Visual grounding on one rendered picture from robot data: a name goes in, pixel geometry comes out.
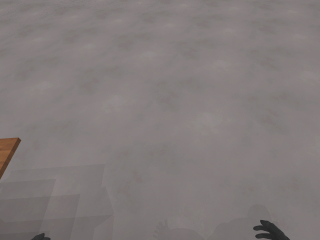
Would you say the table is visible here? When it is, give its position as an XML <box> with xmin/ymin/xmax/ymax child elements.
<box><xmin>0</xmin><ymin>137</ymin><xmax>21</xmax><ymax>179</ymax></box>

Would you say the robot right hand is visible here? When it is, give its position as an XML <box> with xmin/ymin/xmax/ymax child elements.
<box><xmin>253</xmin><ymin>220</ymin><xmax>290</xmax><ymax>240</ymax></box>

